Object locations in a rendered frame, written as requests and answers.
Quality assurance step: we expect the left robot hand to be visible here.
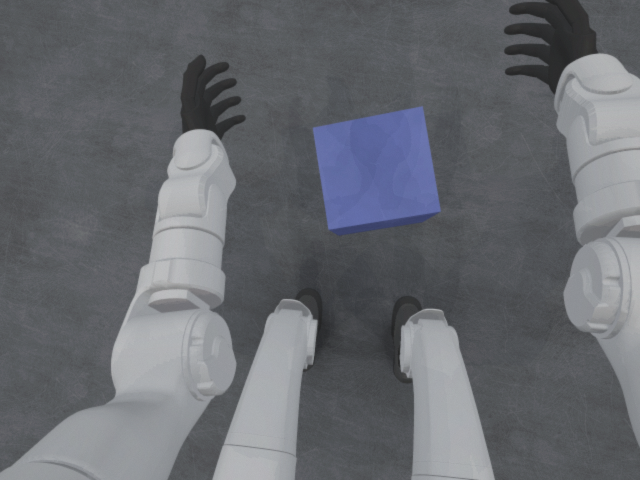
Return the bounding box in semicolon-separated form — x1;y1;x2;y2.
180;55;246;141

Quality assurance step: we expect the left robot upper arm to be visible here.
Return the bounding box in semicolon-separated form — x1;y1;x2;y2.
0;308;236;480

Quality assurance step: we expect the robot left forearm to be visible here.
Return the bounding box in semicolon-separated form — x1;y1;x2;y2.
111;129;236;387

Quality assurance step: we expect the robot right forearm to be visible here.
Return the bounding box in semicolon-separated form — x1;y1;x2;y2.
554;54;640;246

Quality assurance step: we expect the right robot hand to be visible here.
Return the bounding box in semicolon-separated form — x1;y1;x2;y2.
504;0;598;95

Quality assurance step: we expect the robot left foot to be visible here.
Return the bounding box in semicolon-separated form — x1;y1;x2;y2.
295;288;322;372

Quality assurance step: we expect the robot left shin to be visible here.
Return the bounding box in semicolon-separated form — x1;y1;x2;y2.
264;299;312;330

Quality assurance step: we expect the carton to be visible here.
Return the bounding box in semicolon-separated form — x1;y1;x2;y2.
313;106;441;236

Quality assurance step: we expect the right robot upper arm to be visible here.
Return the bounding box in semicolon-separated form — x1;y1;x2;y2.
563;237;640;447

